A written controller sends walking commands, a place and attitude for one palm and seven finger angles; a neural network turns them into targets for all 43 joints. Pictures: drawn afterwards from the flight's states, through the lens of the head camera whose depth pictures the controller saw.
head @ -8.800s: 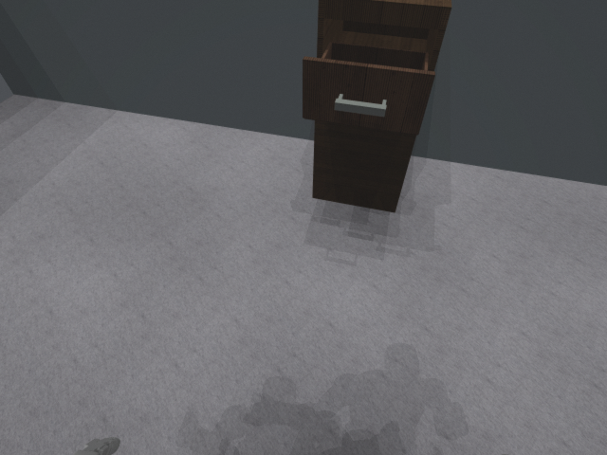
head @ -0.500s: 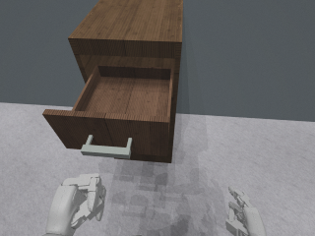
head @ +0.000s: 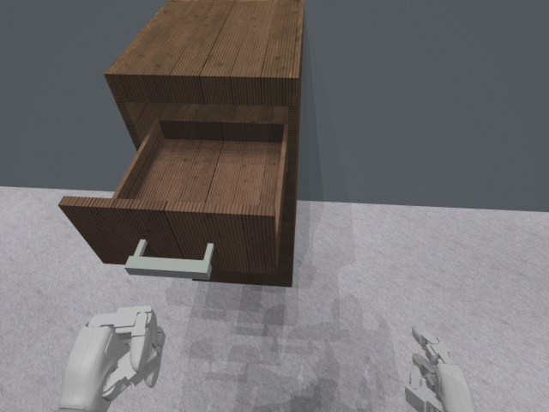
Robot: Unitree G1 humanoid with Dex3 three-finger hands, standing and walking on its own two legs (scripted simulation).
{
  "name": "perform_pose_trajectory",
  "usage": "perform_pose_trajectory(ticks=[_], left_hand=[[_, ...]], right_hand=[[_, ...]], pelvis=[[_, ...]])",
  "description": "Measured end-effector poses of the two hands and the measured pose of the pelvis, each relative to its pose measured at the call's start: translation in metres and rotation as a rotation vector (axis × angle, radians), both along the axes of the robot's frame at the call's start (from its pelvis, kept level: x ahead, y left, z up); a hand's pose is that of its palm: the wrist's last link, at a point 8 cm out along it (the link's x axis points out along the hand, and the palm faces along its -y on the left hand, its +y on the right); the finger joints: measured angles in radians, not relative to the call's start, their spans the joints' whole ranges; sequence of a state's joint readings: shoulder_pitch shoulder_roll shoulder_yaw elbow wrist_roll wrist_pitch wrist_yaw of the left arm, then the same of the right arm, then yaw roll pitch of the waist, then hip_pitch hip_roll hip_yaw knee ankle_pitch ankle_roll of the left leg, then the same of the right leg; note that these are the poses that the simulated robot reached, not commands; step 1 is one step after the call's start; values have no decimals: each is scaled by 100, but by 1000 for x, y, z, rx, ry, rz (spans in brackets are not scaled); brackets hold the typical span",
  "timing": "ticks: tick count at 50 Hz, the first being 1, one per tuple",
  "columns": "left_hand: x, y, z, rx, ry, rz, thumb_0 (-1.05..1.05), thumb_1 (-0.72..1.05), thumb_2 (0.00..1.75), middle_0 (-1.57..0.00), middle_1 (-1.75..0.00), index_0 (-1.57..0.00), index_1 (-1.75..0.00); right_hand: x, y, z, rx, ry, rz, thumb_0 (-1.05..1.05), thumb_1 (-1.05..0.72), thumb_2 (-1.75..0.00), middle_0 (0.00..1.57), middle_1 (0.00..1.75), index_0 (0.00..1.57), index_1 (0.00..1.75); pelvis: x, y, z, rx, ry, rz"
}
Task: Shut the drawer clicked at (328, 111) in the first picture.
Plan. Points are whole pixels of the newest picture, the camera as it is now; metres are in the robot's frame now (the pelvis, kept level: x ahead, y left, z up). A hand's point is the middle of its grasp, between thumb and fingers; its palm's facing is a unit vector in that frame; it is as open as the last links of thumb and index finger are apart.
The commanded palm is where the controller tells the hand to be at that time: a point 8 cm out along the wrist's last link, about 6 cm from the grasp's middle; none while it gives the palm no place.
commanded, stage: bring the fist close to the handle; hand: left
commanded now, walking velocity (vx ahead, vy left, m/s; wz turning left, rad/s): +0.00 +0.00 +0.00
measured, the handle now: (172, 257) +0.37 +0.20 -0.01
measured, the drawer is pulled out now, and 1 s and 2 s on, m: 0.30 0.30 0.27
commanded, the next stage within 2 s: push the drawer shut in 1.34 s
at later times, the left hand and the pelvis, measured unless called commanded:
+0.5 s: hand (173, 340) +0.21 +0.15 +0.04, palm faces -0.04 -1.00 -0.05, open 3.2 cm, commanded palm +0.19 +0.21 +0.03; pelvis -0.01 +0.01 -0.02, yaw +0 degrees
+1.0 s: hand (194, 315) +0.27 +0.14 -0.01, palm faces -0.07 -1.00 -0.04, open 3.2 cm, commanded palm +0.25 +0.20 -0.01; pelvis -0.02 +0.02 -0.05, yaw -1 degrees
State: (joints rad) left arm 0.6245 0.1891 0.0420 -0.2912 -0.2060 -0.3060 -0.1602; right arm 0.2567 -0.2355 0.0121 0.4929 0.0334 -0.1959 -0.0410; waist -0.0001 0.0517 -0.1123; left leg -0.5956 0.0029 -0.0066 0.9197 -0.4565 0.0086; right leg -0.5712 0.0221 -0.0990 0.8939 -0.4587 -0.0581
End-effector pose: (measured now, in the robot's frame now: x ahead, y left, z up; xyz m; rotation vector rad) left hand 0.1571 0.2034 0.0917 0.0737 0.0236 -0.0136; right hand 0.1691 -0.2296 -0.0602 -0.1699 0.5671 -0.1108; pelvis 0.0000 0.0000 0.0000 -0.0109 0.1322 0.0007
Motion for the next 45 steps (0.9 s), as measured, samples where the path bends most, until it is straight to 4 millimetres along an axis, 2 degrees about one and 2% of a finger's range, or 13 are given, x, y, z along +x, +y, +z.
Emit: perform_pose_trajectory(ticks=[10,19,30,45], left_hand=[[13,0,-22,-15,16,-12,1,90,90,-140,-160,-140,-160],[30,-1,-38,-21,8,-29,1,90,90,-140,-160,-140,-160],[42,2,-62,-24,1,-33,1,90,90,-140,-160,-140,-160],[83,-1,-93,-35,-1,-56,1,90,90,-140,-160,-140,-160]], right_hand=[[0,-1,-8,-18,23,21,2,-90,-90,21,30,20,30],[-9,-2,-21,-25,67,6,2,-90,-90,21,30,20,30],[-18,2,-39,-36,114,8,2,-90,-90,21,30,20,30],[-29,9,-64,-42,188,8,2,-90,-90,21,30,20,30]], pelvis=[[-2,-1,-5,0,28,4],[-4,2,-13,0,61,-3],[-11,9,-28,-6,105,-6],[-19,15,-45,-12,164,-12]])
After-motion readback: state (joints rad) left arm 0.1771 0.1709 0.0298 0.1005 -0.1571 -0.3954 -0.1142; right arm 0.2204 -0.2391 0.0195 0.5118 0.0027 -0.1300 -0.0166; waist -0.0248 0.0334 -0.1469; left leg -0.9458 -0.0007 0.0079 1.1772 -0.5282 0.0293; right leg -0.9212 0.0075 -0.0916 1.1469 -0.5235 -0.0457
